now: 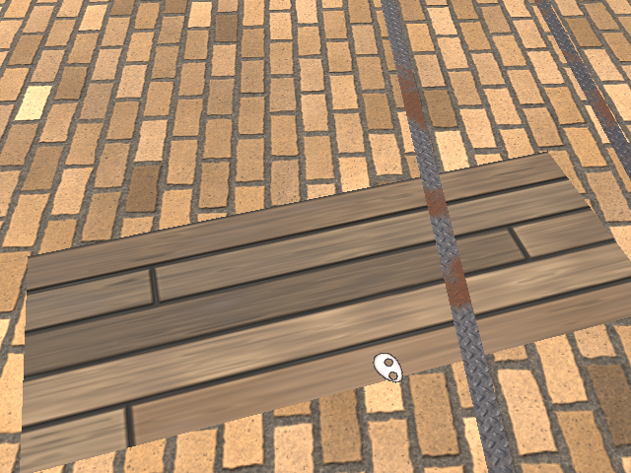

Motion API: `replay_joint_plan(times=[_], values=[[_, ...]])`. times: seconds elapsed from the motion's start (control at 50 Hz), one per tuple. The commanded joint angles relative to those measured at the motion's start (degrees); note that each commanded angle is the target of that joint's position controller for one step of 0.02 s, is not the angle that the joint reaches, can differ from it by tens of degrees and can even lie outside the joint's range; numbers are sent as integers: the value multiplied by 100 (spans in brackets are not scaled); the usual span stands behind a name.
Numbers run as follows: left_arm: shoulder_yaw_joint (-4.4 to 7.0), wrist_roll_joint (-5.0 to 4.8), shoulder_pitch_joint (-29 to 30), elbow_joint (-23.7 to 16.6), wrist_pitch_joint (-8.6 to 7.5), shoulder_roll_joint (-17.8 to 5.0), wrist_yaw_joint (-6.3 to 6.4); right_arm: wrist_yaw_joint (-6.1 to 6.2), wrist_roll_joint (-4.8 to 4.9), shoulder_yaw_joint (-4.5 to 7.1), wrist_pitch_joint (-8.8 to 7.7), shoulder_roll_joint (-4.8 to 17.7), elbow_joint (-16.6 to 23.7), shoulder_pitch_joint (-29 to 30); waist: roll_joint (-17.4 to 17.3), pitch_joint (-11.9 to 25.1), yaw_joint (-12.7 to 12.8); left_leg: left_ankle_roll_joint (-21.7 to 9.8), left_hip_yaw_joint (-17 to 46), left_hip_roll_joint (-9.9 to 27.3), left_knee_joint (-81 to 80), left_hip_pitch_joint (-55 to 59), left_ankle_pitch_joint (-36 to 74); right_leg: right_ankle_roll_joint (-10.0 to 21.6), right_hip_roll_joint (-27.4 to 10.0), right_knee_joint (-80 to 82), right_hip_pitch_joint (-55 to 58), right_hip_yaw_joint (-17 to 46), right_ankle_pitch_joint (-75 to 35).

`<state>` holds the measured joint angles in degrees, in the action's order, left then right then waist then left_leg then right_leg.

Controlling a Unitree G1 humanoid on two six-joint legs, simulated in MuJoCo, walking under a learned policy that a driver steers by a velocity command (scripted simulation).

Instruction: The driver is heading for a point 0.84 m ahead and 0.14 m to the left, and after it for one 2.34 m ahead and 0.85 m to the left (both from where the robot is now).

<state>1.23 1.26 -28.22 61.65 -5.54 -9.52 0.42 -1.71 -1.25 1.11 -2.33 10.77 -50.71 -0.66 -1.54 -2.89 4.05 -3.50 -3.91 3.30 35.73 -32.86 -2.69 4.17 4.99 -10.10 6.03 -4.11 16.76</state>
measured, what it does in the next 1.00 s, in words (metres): walks ahead: left foot, then right foot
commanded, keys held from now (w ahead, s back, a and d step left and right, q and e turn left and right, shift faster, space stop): w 0.84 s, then w+q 0.16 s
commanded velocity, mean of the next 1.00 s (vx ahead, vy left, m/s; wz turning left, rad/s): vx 0.50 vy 0.00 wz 0.03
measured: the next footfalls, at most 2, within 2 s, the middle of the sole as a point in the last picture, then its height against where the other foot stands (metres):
left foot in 0.08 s outside the picture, level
right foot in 0.64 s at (388, 454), level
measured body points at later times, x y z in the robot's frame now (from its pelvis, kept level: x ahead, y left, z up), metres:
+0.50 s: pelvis +0.26 +0.03 +0.01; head +0.28 +0.04 +0.45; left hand +0.42 +0.25 -0.12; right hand +0.18 -0.20 -0.14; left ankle +0.17 +0.09 -0.74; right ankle +0.43 -0.11 -0.69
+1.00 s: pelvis +0.53 -0.01 +0.01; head +0.54 -0.02 +0.46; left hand +0.46 +0.22 -0.14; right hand +0.65 -0.25 -0.13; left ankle +0.67 +0.14 -0.68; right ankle +0.47 -0.08 -0.74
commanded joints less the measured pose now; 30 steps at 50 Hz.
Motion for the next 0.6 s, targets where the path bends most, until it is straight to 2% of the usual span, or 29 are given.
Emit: replay_joint_plan(times=[0.02, 0.04, 0.06, 0.08, 0.1, 0.12, 0.14, 0.16, 0.18, 0.2, 0.22, 0.28, 0.34, 0.4, 0.5, 0.56, 0.6], values=[[163, 42, -236, -54, -10, -880, 80, 39, 7, 119, -144, 464, 385, 228, 542, -300, -298, -238, -99, -210, -384, 127, -537, 647, -1823, -470, 132, 643, -4254], [178, 44, -148, -53, -2, -933, 86, 76, 4, 165, -176, 524, 249, -206, 580, -72, -485, -340, -181, -401, -520, 757, -725, 572, -1780, -982, 95, 564, -5012], [183, 20, -49, -54, 19, -956, 73, 123, -15, 233, -224, 604, -40, -1045, 468, 342, -840, -469, -282, -587, -883, 1761, -563, 474, -1608, -1926, -85, 405, -5320], [148, -23, 11, -137, 10, -881, 58, 187, -118, 348, -283, 885, -350, -2073, 296, 934, -1204, -700, 221, -133, -908, 3276, -552, 364, -1387, -3192, -1013, 265, -4344], [30, -249, -421, -338, 2, -376, -11, 232, -263, 519, -296, 1530, -432, -2885, -794, 1852, -1193, -1390, 2699, 1639, -1109, 5164, -1126, 72, -621, -5461, -2999, -151, -1516], [144, -170, -427, -268, 11, -674, -12, 161, -67, 522, -196, 1444, -442, -2697, -790, 2031, -1097, -1689, 4301, 2108, -1921, 5166, -1220, 95, -84, -6531, -3923, 394, 1324], [213, -72, 130, -413, 35, -825, -10, 139, 61, 459, -171, 1211, -362, -2015, -313, 1033, -820, -1482, 3415, 1828, -2044, 4322, -1545, 156, -512, -6655, -4334, 681, 812], [198, -45, 502, -521, 7, -743, -45, 113, 76, 364, -202, 842, -277, -1552, -70, 483, -686, -1318, 2760, 1609, -2294, 3481, -1318, 156, -720, -6352, -4264, 672, 339], [203, -24, 617, -525, 34, -630, -62, 109, 60, 297, -241, 611, -296, -1368, -16, 163, -496, -1085, 2235, 1322, -2494, 2889, -973, 142, -898, -5984, -4011, 650, 91], [197, 63, 555, -517, 112, -539, -87, 131, 75, 237, -277, 425, -380, -1358, -110, 33, -320, -911, 1829, 1083, -2619, 2461, -660, 79, -1001, -5703, -3711, 638, -20], [179, 100, 436, -460, 189, -411, -125, 146, 65, 207, -316, 358, -454, -1457, -158, 52, -236, -851, 1575, 964, -2687, 2282, -416, 21, -1017, -5571, -3493, 592, -87], [197, 108, 775, -605, 311, -406, -186, 167, 76, 236, -412, 576, -651, -1897, -131, -37, -172, -893, 1180, 828, -2847, 2257, 190, -118, -1077, -5225, -3758, 430, -453], [200, 74, 1590, -886, 348, -484, -202, 168, 73, 216, -402, 605, -740, -2240, -132, -238, -326, -861, 982, 731, -3001, 2479, 376, -249, -1177, -4530, -4321, 307, -1054], [152, 20, 2267, -1110, 329, -430, -213, 175, 71, 181, -391, 578, -811, -2537, -144, -302, -492, -774, 781, 637, -2983, 2716, 780, -306, -1101, -3616, -4354, 166, -1520], [103, -4, 3052, -1375, 289, -433, -200, 233, 22, 168, -372, 607, -999, -3058, -216, -372, -740, -799, 678, 796, -2755, 3539, 1398, -180, -889, -2685, -4351, -4, -1607], [129, -3, 3173, -1491, 224, -513, -188, 288, -31, 195, -343, 683, -1071, -3079, -231, -399, -679, -797, 673, 993, -2400, 4014, 2092, 21, -777, -2343, -4217, -23, -1099], [190, -4, 2622, -1348, 163, -599, -140, 309, -41, 221, -333, 771, -1062, -2873, -292, -131, -379, -660, 512, 963, -1682, 3993, 3489, 225, -477, -2064, -3282, -162, -673]])
Keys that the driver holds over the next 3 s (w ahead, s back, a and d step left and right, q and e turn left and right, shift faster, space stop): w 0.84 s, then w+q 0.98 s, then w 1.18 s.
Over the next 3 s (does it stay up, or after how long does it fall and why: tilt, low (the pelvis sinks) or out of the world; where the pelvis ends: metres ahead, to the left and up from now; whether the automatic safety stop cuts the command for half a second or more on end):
stays up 1.49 0.42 0.00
